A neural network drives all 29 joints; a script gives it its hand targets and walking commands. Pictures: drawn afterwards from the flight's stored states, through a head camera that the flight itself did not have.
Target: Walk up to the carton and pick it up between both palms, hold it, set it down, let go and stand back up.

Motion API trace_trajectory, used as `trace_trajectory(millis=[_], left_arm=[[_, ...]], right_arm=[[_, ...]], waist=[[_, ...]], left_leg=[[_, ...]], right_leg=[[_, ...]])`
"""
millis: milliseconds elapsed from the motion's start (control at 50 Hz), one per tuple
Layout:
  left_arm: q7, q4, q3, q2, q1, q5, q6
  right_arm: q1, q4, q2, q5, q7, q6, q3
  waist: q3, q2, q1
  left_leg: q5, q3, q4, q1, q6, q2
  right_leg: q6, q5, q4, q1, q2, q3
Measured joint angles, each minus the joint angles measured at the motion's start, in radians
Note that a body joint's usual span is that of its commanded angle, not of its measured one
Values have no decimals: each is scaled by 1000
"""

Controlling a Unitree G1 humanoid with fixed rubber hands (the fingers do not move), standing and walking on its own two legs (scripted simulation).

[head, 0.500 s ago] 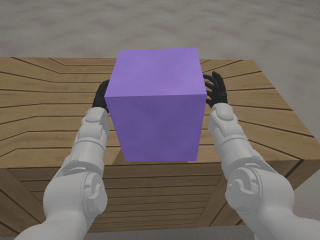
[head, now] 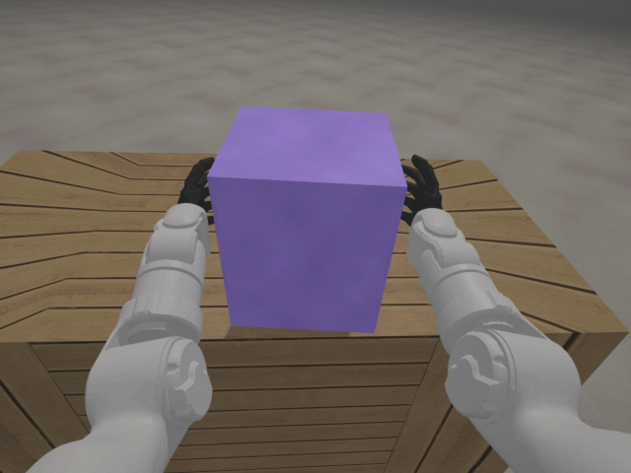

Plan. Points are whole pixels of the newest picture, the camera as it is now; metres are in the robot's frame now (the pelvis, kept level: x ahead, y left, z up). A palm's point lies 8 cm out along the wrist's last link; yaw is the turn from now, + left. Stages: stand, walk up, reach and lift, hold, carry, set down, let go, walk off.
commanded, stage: reach and lift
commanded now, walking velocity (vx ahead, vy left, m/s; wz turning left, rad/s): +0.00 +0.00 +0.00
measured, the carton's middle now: (308, 220) +0.45 +0.05 +0.15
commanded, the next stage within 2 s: hold in 1.48 s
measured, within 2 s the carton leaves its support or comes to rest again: neither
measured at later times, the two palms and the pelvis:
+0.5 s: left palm (190, 207) +0.39 +0.20 +0.20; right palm (425, 203) +0.41 -0.10 +0.21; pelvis +0.00 +0.00 +0.00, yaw +0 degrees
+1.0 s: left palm (186, 203) +0.37 +0.19 +0.22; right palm (432, 198) +0.40 -0.10 +0.23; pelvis +0.00 +0.00 +0.00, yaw +0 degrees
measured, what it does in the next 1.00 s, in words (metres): stands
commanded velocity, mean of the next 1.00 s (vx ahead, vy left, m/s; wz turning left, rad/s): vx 0.00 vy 0.00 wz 0.00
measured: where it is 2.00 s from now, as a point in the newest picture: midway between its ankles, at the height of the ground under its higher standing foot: outside the picture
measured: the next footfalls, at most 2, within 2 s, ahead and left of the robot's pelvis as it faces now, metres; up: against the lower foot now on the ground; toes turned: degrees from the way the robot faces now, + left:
none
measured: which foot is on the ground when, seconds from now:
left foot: down 0.00-1.00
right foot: down 0.00-1.00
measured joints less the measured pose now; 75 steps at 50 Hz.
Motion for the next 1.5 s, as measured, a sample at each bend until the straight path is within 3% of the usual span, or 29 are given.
trace_trajectory(millis=[280, 520, 760, 1280, 1500], left_arm=[[35, -123, -68, -14, 22, -32, 121], [54, -297, -91, -29, 75, -49, 233], [60, -381, -103, -38, 93, -43, 324], [79, -429, -109, -40, 93, -67, 376], [83, -480, -110, -40, 93, -79, 407]], right_arm=[[0, -1, -40, 129, -22, 51, 125], [0, -66, -65, 247, -41, 119, 247], [0, -95, -80, 296, -42, 180, 292], [-16, -128, -104, 340, -44, 239, 334], [-16, -195, -119, 376, -58, 290, 370]], waist=[[6, -5, 0], [6, -5, 0], [6, 0, 0], [6, 20, 0], [6, 34, 0]], left_leg=[[-1, 0, 0, 8, 0, -3], [-2, 0, 0, 18, 0, -2], [-4, -1, 0, 47, 0, -2], [-8, -2, 0, 54, 0, -3], [-10, -3, 1, 54, 0, -3]], right_leg=[[0, 0, 0, 8, -3, 0], [0, -2, 0, 18, -2, 0], [0, -4, 0, 47, -2, 0], [0, -7, -1, 55, -2, 0], [0, -7, -4, 57, -2, 0]])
